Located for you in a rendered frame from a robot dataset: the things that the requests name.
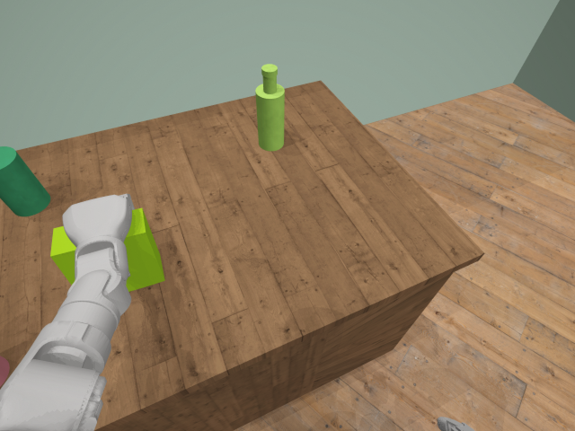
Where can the robot left forearm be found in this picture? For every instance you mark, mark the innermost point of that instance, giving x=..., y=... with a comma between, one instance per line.
x=80, y=334

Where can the left robot hand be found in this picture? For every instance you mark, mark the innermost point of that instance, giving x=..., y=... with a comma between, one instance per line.
x=105, y=216

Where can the sponge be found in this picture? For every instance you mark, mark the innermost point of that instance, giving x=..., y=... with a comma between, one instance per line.
x=144, y=260

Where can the table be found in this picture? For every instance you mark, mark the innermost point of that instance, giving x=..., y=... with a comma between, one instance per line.
x=284, y=270

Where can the left robot upper arm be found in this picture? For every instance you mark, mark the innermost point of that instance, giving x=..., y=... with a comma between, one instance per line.
x=53, y=397

